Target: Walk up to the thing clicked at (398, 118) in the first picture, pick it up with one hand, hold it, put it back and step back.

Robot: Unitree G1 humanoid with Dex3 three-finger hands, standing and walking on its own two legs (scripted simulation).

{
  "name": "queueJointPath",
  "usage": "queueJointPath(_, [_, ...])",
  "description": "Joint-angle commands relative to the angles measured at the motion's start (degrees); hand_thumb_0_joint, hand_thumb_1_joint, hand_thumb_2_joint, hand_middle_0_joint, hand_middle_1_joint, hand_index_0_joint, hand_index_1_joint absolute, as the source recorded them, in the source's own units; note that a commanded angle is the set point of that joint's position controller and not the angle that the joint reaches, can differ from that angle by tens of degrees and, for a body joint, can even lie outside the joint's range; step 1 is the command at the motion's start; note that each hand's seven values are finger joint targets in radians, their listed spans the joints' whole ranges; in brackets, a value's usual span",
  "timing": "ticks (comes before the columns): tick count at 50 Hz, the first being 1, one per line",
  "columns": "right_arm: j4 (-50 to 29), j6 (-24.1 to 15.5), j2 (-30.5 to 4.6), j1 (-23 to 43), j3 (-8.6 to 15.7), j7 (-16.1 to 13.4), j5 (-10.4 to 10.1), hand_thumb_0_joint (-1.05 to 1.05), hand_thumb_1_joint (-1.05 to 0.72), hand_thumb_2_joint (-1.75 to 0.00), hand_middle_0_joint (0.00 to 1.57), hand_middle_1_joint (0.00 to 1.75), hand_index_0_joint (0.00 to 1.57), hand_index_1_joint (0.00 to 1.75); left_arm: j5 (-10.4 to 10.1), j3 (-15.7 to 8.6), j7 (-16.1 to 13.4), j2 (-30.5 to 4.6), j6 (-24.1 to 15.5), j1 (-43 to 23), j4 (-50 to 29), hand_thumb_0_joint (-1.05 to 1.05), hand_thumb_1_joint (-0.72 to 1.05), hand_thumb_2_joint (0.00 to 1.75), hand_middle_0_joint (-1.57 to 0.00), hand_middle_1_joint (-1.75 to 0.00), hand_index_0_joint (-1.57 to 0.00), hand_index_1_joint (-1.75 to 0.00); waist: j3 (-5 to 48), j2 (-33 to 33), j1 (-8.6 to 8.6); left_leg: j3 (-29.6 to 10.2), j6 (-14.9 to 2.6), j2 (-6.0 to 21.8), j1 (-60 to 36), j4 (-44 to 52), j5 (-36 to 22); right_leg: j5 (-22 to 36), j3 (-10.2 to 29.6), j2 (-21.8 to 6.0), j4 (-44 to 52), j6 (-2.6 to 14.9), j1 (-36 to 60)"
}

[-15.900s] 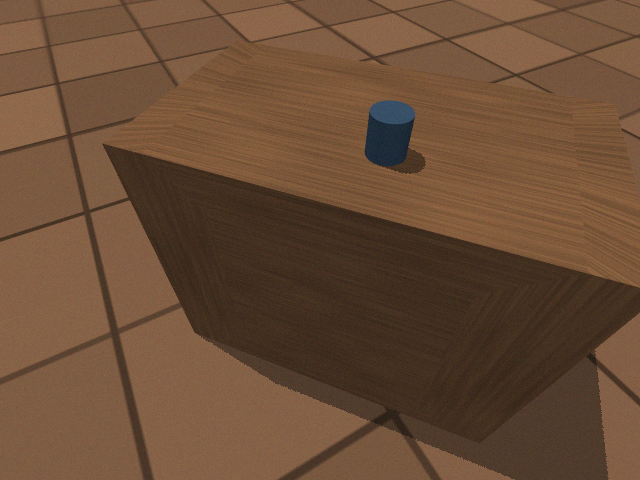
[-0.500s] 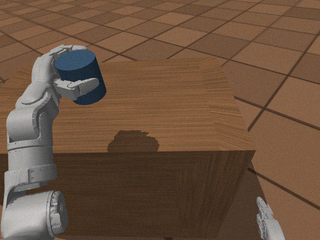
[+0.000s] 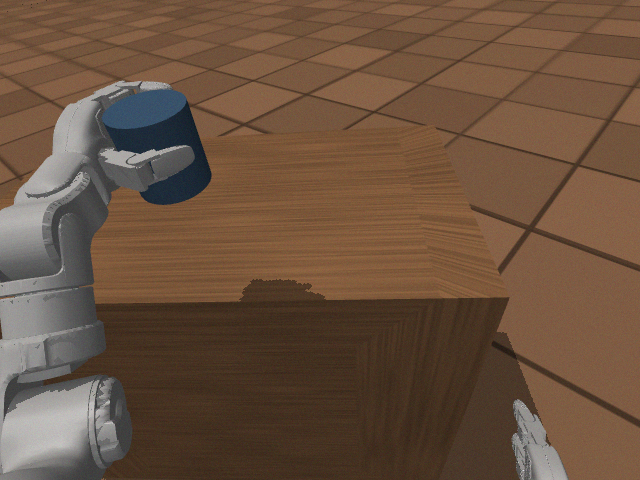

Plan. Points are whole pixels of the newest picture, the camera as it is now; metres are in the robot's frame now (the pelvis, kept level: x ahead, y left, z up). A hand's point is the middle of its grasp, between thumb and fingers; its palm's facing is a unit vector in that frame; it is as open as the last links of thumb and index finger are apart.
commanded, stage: lift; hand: left
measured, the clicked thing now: (161, 147) +0.37 +0.17 +0.30
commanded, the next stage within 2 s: hold in 0.16 s
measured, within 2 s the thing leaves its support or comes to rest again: neither
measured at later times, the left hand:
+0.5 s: hand (138, 125) +0.35 +0.17 +0.33, palm faces +0.09 -1.00 -0.01, open 11.1 cm
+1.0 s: hand (144, 137) +0.33 +0.16 +0.33, palm faces +0.08 -1.00 -0.01, open 11.1 cm
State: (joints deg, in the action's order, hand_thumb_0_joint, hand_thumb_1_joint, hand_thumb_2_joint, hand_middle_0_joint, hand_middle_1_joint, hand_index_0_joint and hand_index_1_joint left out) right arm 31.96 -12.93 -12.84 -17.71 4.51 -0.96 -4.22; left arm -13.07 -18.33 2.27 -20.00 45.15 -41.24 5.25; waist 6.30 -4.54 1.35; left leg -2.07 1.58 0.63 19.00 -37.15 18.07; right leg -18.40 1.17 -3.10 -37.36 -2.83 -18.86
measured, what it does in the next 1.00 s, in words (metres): stands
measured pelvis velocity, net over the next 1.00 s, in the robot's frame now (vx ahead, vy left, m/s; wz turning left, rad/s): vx -0.01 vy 0.00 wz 0.00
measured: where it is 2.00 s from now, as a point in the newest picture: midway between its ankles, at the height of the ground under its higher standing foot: outside the picture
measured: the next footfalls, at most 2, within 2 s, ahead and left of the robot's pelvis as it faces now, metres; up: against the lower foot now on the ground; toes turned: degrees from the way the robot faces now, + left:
none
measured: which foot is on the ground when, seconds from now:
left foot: down 0.00-1.00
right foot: down 0.00-1.00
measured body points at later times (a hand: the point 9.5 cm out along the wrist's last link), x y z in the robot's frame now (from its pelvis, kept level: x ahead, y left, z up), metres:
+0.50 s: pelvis +0.00 +0.01 +0.00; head -0.05 -0.03 +0.44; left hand +0.34 +0.22 +0.33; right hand +0.17 -0.24 -0.07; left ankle +0.02 +0.14 -0.72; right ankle +0.02 -0.15 -0.72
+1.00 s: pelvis -0.01 +0.00 +0.00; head -0.07 -0.04 +0.44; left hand +0.32 +0.21 +0.33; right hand +0.16 -0.24 -0.06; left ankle +0.02 +0.14 -0.72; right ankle +0.02 -0.15 -0.72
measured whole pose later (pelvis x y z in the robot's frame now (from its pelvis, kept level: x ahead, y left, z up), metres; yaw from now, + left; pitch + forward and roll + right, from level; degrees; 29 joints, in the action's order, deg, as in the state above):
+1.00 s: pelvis -0.01 +0.00 +0.00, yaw +0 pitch -1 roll +0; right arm 33.0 -17.0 -12.7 -17.4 5.5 0.2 -5.9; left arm -15.4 -17.5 0.9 -19.4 54.9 -41.6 -2.9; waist 7.7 -5.2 2.2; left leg -2.1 1.5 0.4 19.3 -38.0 17.4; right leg -17.8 1.2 -3.3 -38.2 -3.0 -19.1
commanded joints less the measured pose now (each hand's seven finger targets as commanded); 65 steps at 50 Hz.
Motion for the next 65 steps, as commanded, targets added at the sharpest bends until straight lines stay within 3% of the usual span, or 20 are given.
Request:
queueJointPath(1, [-9.4, -4.3, -5.4, 7.8, 1.2, -0.3, -0.2, 0.0, 0.54, -0.05, 0.05, 0.05, 0.05, 0.05, -0.8, -3.3, 0.0, -14.2, -5.6, -34.3, -15.8, 0.0, 0.11, 1.28, -1.22, -1.37, -1.24, -1.38, 13.1, 3.4, -0.21, 2.5, -1.77, -1.7, -7.1, 4.8, -9.3, 8.9, -4.8, 2.6, 5.9, 1.79, 0.2])
queueJointPath(4, [-8.4, -4.9, -5.4, 8.8, 1.2, -0.2, -0.3, 0.0, 0.54, -0.05, 0.05, 0.05, 0.05, 0.05, -1.0, -2.5, 0.5, -13.6, -4.9, -34.6, -15.6, 0.0, 0.09, 1.28, -1.22, -1.37, -1.24, -1.38, 14.2, 1.1, 0.0, 2.4, -1.52, -1.7, -7.5, 4.6, -10.4, 9.8, -4.9, 2.7, 5.6, 2.03, 0.2])
queueJointPath(6, [-7.8, -4.9, -6.9, 7.8, 2.3, -0.5, -0.2, 0.0, 0.54, -0.05, 0.05, 0.05, 0.05, 0.05, -0.9, -4.9, 0.6, -16.5, -3.8, -33.5, -13.8, 0.0, 0.1, 1.28, -1.23, -1.38, -1.25, -1.39, 13.5, 3.0, -0.16, 2.4, -1.76, -1.7, -7.0, 4.4, -10.0, 9.5, -4.7, 2.6, 5.9, 1.83, 0.2])
queueJointPath(8, [-7.7, -5.4, -5.1, 8.7, 0.8, 0.1, -0.3, 0.0, 0.55, -0.05, 0.05, 0.05, 0.05, 0.05, -1.2, -1.8, 0.8, -12.7, -3.0, -34.7, -15.0, 0.0, 0.1, 1.3, -1.23, -1.4, -1.25, -1.41, 13.1, 2.0, -0.06, 2.4, -1.61, -1.8, -6.6, 4.6, -10.1, 9.7, -4.9, 2.7, 5.8, 2.06, 0.2])
queueJointPath(10, [-6.3, -5.4, -6.7, 7.6, 2.3, -0.1, -0.4, 0.0, 0.55, -0.05, 0.05, 0.05, 0.05, 0.05, -1.2, -5.7, 0.4, -16.9, -2.1, -32.8, -13.2, 0.0, 0.11, 1.29, -1.24, -1.39, -1.26, -1.4, 12.3, 2.7, 0.39, 2.3, -1.61, -1.6, -6.0, 4.8, -8.7, 8.1, -5.0, 2.7, 6.0, 1.95, 0.0])
queueJointPath(13, [-7.6, -5.7, -5.8, 7.7, 1.6, 0.5, -0.6, 0.0, 0.55, -0.05, 0.05, 0.05, 0.05, 0.05, -1.6, -3.4, 0.4, -14.0, -1.2, -34.0, -13.7, 0.0, 0.11, 1.31, -1.25, -1.41, -1.27, -1.42, 11.7, 3.5, -0.08, 2.3, -1.63, -1.5, -5.5, 5.1, -8.0, 7.8, -5.0, 2.9, 6.1, 1.96, -0.3])
queueJointPath(16, [-8.3, -6.0, -6.3, 7.6, 1.6, 0.4, -0.8, 0.0, 0.54, -0.05, 0.05, 0.05, 0.05, 0.05, -1.6, -5.0, 0.2, -16.3, -0.8, -34.6, -15.6, 0.0, 0.1, 1.22, -1.23, -1.36, -1.25, -1.36, 13.6, 3.4, 0.23, 2.1, -1.64, -1.5, -6.5, 5.2, -7.9, 7.3, -5.0, 3.0, 6.0, 1.92, -0.1])
queueJointPath(18, [-9.0, -6.5, -6.1, 8.6, 1.9, 0.4, -0.9, 0.0, 0.54, -0.05, 0.05, 0.05, 0.05, 0.05, -1.9, -2.8, 0.5, -13.8, -0.8, -36.0, -17.7, 0.0, 0.08, 1.21, -1.21, -1.35, -1.23, -1.36, 14.4, 3.2, -0.03, 2.3, -1.55, -1.5, -7.1, 4.7, -9.4, 8.4, -5.1, 3.1, 5.7, 1.94, -0.3])
queueJointPath(19, [-7.6, -6.4, -6.8, 7.5, 2.7, 0.2, -0.8, 0.0, 0.54, -0.05, 0.05, 0.05, 0.05, 0.05, -2.0, -4.9, 0.4, -15.7, -0.7, -35.1, -17.0, 0.0, 0.09, 1.22, -1.21, -1.36, -1.23, -1.36, 14.7, 3.6, -0.02, 2.4, -1.64, -1.7, -7.4, 4.4, -9.3, 8.4, -4.9, 2.9, 5.8, 1.83, -0.2])
queueJointPath(22, [-9.5, -7.3, -6.4, 10.1, 2.1, 0.3, -1.1, 0.0, 0.54, -0.05, 0.05, 0.05, 0.05, 0.05, -2.1, -3.4, 0.3, -14.4, -0.2, -36.1, -18.9, 0.0, 0.11, 1.21, -1.2, -1.34, -1.22, -1.35, 15.2, 2.4, 0.55, 2.2, -1.5, -1.8, -7.2, 4.6, -9.4, 8.8, -5.0, 2.9, 5.7, 1.92, 0.4])
queueJointPath(24, [-7.9, -7.0, -5.7, 8.7, 1.2, 0.2, -1.1, 0.0, 0.54, -0.06, 0.05, 0.05, 0.05, 0.05, -2.0, -5.6, 0.0, -16.6, 0.4, -35.2, -16.8, 0.0, 0.09, 1.22, -1.21, -1.35, -1.23, -1.36, 13.7, 3.0, 0.89, 1.8, -1.47, -1.5, -6.5, 4.9, -8.6, 7.8, -5.0, 2.9, 5.5, 1.85, 0.2])
queueJointPath(26, [-9.9, -7.4, -4.9, 10.7, 0.7, 0.5, -1.1, 0.0, 0.54, -0.05, 0.05, 0.05, 0.05, 0.05, -2.3, -2.6, 0.1, -12.7, 0.8, -36.2, -18.6, 0.0, 0.14, 1.24, -1.23, -1.37, -1.25, -1.38, 14.3, 1.7, 0.72, 1.9, -1.25, -1.5, -6.7, 4.7, -10.2, 9.4, -5.1, 3.0, 5.3, 1.94, 0.5])
queueJointPath(27, [-7.5, -7.2, -6.1, 8.4, 2.1, 0.3, -1.0, 0.0, 0.54, -0.06, 0.05, 0.05, 0.05, 0.05, -2.1, -4.8, -0.1, -15.0, 1.2, -35.1, -16.8, 0.0, 0.13, 1.25, -1.24, -1.39, -1.26, -1.39, 14.2, 2.8, 0.3, 2.0, -1.34, -1.5, -6.9, 4.6, -10.0, 9.1, -5.0, 3.0, 5.3, 1.86, 0.1])
queueJointPath(28, [-9.1, -7.2, -5.4, 9.7, 1.1, 0.5, -1.2, 0.0, 0.54, -0.05, 0.05, 0.05, 0.05, 0.05, -1.9, -2.8, -0.1, -13.4, 1.6, -34.7, -17.3, 0.0, 0.12, 1.25, -1.24, -1.39, -1.26, -1.39, 13.6, 2.3, 0.61, 2.1, -1.3, -1.7, -6.3, 4.7, -10.4, 9.5, -5.1, 3.1, 5.4, 1.92, 0.2])
queueJointPath(29, [-6.9, -7.1, -6.2, 7.9, 2.4, 0.4, -1.1, 0.0, 0.54, -0.06, 0.05, 0.05, 0.05, 0.05, -2.0, -5.3, -0.1, -15.9, 1.9, -34.2, -16.6, 0.0, 0.13, 1.26, -1.24, -1.39, -1.26, -1.39, 13.7, 2.8, 0.28, 2.3, -1.42, -1.6, -6.7, 4.4, -9.9, 9.0, -4.9, 3.0, 5.4, 1.83, -0.1])
queueJointPath(31, [-9.6, -7.6, -5.9, 9.6, 2.1, 0.8, -1.3, 0.0, 0.54, -0.05, 0.05, 0.05, 0.05, 0.05, -2.3, -3.6, 0.2, -12.9, 2.6, -33.2, -16.3, 0.0, 0.12, 1.25, -1.24, -1.39, -1.26, -1.4, 14.4, 3.8, 0.47, 2.4, -1.45, -1.7, -6.8, 4.1, -11.4, 10.2, -5.1, 3.0, 5.4, 1.82, 0.7])
queueJointPath(33, [-7.8, -7.2, -6.2, 7.1, 2.5, 0.9, -1.3, 0.0, 0.54, -0.06, 0.05, 0.05, 0.05, 0.05, -2.5, -5.5, -0.1, -15.6, 3.0, -34.2, -17.0, 0.0, 0.12, 1.26, -1.24, -1.4, -1.26, -1.4, 13.8, 4.8, 0.48, 2.5, -1.65, -1.8, -6.2, 4.1, -10.8, 10.0, -5.0, 3.0, 5.7, 1.66, 0.7])
queueJointPath(37, [-10.2, -7.5, -5.5, 8.7, 2.1, 1.4, -1.8, 0.0, 0.54, -0.06, 0.05, 0.05, 0.05, 0.05, -2.6, -4.0, -0.1, -13.2, 3.9, -32.3, -17.5, 0.0, 0.12, 1.26, -1.25, -1.41, -1.27, -1.41, 12.0, 5.1, 0.67, 2.7, -1.7, -2.0, -5.5, 4.6, -9.3, 8.5, -5.0, 3.0, 6.0, 1.68, -0.1])
queueJointPath(50, [-9.8, -8.3, -6.1, 10.0, 3.2, 0.8, -1.7, 0.0, 0.54, -0.06, 0.05, 0.05, 0.05, 0.05, -2.9, -4.5, -2.2, -14.2, 3.0, -36.7, -22.2, 0.0, 0.09, 1.26, -1.26, -1.41, -1.28, -1.42, 13.6, 3.1, 0.54, 2.6, -1.62, -2.1, -6.1, 5.2, -5.4, 5.2, -4.7, 2.9, 6.2, 1.8, -0.5])
queueJointPath(65, [-10.5, -9.0, -6.3, 9.5, 2.6, 0.2, -2.0, 0.0, 0.54, -0.06, 0.05, 0.05, 0.05, 0.05, -3.0, -4.4, 0.2, -14.7, 2.4, -30.4, -16.8, 0.0, 0.1, 1.28, -1.31, -1.45, -1.33, -1.46, 10.6, 4.6, 0.87, 2.4, -1.89, -1.9, -3.3, 6.0, -1.7, 1.6, -4.5, 2.8, 7.1, 1.72, -1.4])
